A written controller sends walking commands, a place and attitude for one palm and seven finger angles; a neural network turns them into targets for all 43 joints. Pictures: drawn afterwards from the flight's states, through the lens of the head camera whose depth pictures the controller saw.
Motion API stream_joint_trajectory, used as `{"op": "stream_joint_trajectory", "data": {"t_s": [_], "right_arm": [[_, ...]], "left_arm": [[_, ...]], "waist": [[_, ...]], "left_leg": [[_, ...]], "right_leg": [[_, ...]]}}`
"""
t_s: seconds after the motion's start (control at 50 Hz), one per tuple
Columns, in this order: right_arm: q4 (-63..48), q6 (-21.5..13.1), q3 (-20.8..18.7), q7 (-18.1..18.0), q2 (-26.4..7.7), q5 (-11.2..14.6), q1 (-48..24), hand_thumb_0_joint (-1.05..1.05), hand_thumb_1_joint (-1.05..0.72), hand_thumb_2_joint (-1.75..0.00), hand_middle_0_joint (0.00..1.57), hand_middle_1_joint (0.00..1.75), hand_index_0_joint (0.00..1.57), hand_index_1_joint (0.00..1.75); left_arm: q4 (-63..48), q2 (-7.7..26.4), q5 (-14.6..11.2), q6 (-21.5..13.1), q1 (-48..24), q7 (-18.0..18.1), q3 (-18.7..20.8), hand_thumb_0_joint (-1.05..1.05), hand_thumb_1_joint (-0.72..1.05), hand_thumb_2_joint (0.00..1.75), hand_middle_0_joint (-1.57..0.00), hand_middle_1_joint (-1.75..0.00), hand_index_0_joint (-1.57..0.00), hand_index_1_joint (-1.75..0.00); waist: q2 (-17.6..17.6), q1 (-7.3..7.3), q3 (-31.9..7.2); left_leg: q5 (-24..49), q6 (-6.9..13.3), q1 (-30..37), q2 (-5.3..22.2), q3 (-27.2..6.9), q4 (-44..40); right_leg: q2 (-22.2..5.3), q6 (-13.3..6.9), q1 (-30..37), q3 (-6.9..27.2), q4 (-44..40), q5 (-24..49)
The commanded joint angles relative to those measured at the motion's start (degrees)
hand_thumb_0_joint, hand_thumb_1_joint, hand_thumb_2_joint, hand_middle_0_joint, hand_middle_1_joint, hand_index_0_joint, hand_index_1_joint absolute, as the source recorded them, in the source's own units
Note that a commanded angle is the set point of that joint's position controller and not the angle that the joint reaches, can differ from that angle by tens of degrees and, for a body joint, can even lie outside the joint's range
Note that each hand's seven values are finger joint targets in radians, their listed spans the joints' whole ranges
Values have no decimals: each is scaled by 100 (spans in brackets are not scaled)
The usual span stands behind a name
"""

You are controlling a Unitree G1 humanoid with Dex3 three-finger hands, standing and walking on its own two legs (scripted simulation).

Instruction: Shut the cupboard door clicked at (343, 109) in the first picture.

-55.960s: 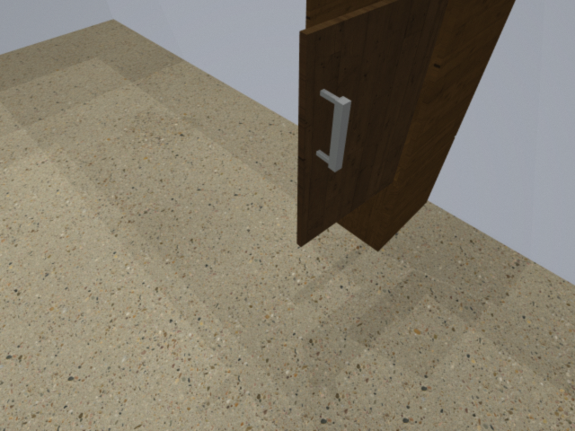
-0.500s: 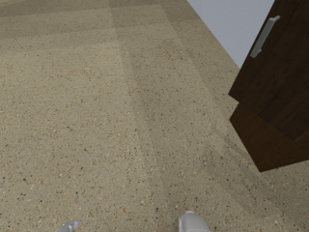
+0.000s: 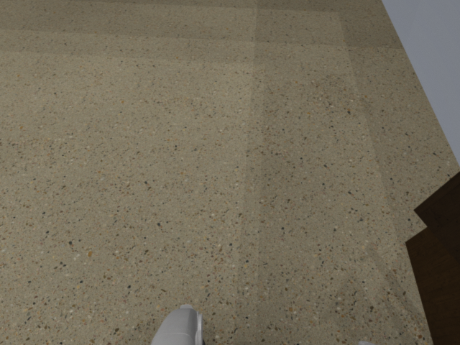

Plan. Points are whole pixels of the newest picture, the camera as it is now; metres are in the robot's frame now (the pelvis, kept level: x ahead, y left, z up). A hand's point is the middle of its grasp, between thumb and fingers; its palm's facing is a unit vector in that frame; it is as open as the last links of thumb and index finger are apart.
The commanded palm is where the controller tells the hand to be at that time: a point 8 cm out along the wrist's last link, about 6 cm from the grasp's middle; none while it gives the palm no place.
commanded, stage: turn to face it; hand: left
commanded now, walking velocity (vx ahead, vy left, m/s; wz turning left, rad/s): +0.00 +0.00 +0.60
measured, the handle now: out of the picture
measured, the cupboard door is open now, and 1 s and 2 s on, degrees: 26 26 26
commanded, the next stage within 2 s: none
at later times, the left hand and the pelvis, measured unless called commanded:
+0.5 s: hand (131, 340) +0.14 +0.21 -0.18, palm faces -0.05 -0.97 -0.24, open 7.3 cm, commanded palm none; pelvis +0.09 +0.01 -0.02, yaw -8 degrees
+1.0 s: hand (145, 259) +0.30 +0.21 -0.18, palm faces -0.38 -0.90 -0.22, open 7.3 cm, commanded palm none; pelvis +0.12 +0.05 -0.01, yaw -26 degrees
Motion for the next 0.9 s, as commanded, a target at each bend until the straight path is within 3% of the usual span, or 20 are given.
{"op": "stream_joint_trajectory", "data": {"t_s": [0.0, 0.04, 0.08, 0.1, 0.12, 0.16, 0.22, 0.32, 0.4, 0.44, 0.46, 0.48, 0.5, 0.52, 0.56, 0.64, 0.76, 0.84, 0.86, 0.88], "right_arm": [[-559, -105, 133, 93, 50, -13, -209, 0, -90, -90, 20, 30, 20, 30], [-572, -181, 162, 50, 20, -9, -88, 0, -90, -90, 20, 30, 20, 30], [-271, -287, 121, -13, -311, -70, 829, 0, -90, -90, 20, 30, 20, 30], [-208, -359, -1, -75, -951, -123, 1259, 0, -90, -90, 20, 30, 20, 30], [-142, -325, -41, -178, -1241, -6, 1464, 0, -90, -90, 20, 30, 20, 30], [-258, -338, 101, -281, -866, -40, 668, 0, -90, -90, 20, 30, 20, 30], [-327, -273, 162, -339, -666, -39, 74, 0, -90, -90, 20, 30, 20, 30], [-333, -113, 40, -302, -797, -47, -132, 0, -90, -90, 20, 30, 20, 30], [-296, -77, -57, -290, -754, -37, -56, 0, -90, -90, 20, 30, 20, 30], [-309, -69, -85, -276, -716, -11, -126, 0, -90, -90, 20, 30, 20, 30], [-341, -69, -86, -267, -609, 11, -157, 0, -90, -90, 20, 30, 20, 30], [-453, -62, -71, -248, -290, 61, -95, 0, -90, -90, 20, 30, 20, 30], [-658, -41, -2, -223, -102, 68, -313, 0, -90, -90, 20, 30, 20, 30], [-672, 9, -5, -232, -201, 45, -274, 0, -90, -90, 20, 30, 20, 30], [-573, -25, -26, -246, -231, 38, -285, 0, -90, -90, 20, 30, 20, 30], [-447, -91, 30, -240, -173, 39, -92, 0, -90, -90, 20, 30, 20, 30], [-597, -135, 66, -299, -238, 89, -85, 0, -90, -90, 20, 30, 20, 30], [-399, -221, 41, -331, -399, 104, 830, 0, -90, -90, 20, 30, 20, 30], [-377, -292, -20, -355, -827, 43, 1005, 0, -90, -90, 20, 30, 20, 30], [-473, -302, -131, -369, -1391, -41, 1053, 0, -90, -90, 20, 30, 20, 30]], "left_arm": [[-320, 987, 44, -28, 367, 40, 168, 0, 90, 90, -20, -30, -20, -30], [-305, 1089, 56, -29, 470, 39, 186, 0, 90, 90, -20, -30, -20, -30], [-263, 1009, -21, -8, 469, 46, 103, 0, 90, 90, -20, -30, -20, -30], [-317, 653, -101, 31, 722, 48, 15, 0, 90, 90, -20, -30, -20, -30], [-329, 507, -131, 68, 577, 73, -148, 0, 90, 90, -20, -30, -20, -30], [-209, 420, -59, 166, 525, 105, -131, 0, 90, 90, -20, -30, -20, -30], [15, 566, -40, 341, 395, -12, -33, 0, 90, 90, -20, -30, -20, -30], [-3, 448, 16, 463, 449, -161, 66, 0, 90, 90, -20, -30, -20, -30], [-162, 339, 32, 433, 309, -220, 125, 0, 90, 90, -20, -30, -20, -30], [-167, 420, 35, 404, 516, -224, 180, 0, 90, 90, -20, -30, -20, -30], [-152, 581, 46, 369, 696, -216, 215, 0, 90, 90, -20, -30, -20, -30], [-185, 1051, 111, 294, 765, -169, 299, 0, 90, 90, -20, -30, -20, -30], [-185, 1484, 86, 268, 883, -128, 354, 0, 90, 90, -20, -30, -20, -30], [-211, 1501, 35, 285, 901, -68, 348, 0, 90, 90, -20, -30, -20, -30], [-324, 1190, 35, 275, 326, 25, 344, 0, 90, 90, -20, -30, -20, -30], [-451, 1101, 20, 253, 234, 26, 301, 0, 90, 90, -20, -30, -20, -30], [-471, 1344, 44, 324, 190, -24, 353, 0, 90, 90, -20, -30, -20, -30], [-692, 1293, -11, 423, -509, -83, 328, 0, 90, 90, -20, -30, -20, -30], [-806, 966, -69, 450, -473, -112, 262, 0, 90, 90, -20, -30, -20, -30], [-928, 729, -93, 453, -455, -176, 203, 0, 90, 90, -20, -30, -20, -30]], "waist": [[-911, 179, -618], [-879, 155, -784], [-270, -254, -1357], [1223, -357, -1939], [1622, -452, -2249], [574, -125, -1479], [1050, 29, -863], [630, 145, -676], [738, 144, -572], [611, 322, -607], [213, 421, -654], [-1144, 455, -724], [-1889, 649, -645], [-1280, 580, -704], [-1471, 355, -705], [-617, 303, -1317], [-807, 348, -1071], [-746, -169, -997], [367, -194, -1105], [1949, -192, -981]], "left_leg": [[-10, 54, 324, -40, 265, -1160], [54, 176, 1018, -235, 304, -1879], [2022, 328, 2941, -132, 200, -3042], [4617, 970, 4348, 1359, -1505, -2884], [6503, 1596, 4345, 2181, -2053, -3040], [4696, 1571, 3358, 1990, -1324, -3355], [3507, 1282, 2643, 1683, -721, -3597], [1182, 1077, 2151, 1630, -271, -3808], [846, 938, 2122, 1648, -9, -3506], [731, 698, 1915, 1476, 288, -2977], [457, 474, 1814, 1186, 535, -2405], [-720, 130, 1133, 496, 932, -1285], [-2065, -16, 338, -145, 575, 74], [-1888, 1, 285, -53, -76, 703], [-1116, -32, -253, 80, -432, 1070], [-694, -190, 167, 21, -314, 308], [-812, -216, 654, -130, -301, -1080], [506, -138, 2508, -175, -268, -3159], [392, 105, 3132, 707, -1174, -3966], [912, 738, 3147, 2116, -2588, -4359]], "right_leg": [[-1526, -408, 753, 533, -191, 4044], [-1564, -417, 739, 654, 256, 4457], [-1086, -43, 28, 419, 1388, 3512], [-293, 363, -1366, 290, 2471, 668], [14, 398, -1451, 999, 3319, -2378], [-66, 310, -1432, 1432, 3345, -2111], [-34, 351, -1399, 1578, 3155, -1488], [218, 354, -1169, 1100, 2482, -1048], [371, 343, -1023, 881, 1687, -493], [419, 272, -580, 905, 920, 274], [249, 144, -408, 1358, 361, 863], [-721, -262, -102, 2919, -372, 1649], [-1580, -986, 72, 4103, -884, 2533], [-1712, -1267, -21, 4201, -994, 2065], [-1221, -1143, 307, 3848, -763, 1966], [-808, -963, 831, 3084, -270, 3077], [-767, -1045, 522, 3511, -162, 3193], [-218, -439, -957, 3370, 239, 1729], [425, -109, -1720, 2851, 919, 430], [1033, 246, -2400, 1885, 2297, -1813]]}}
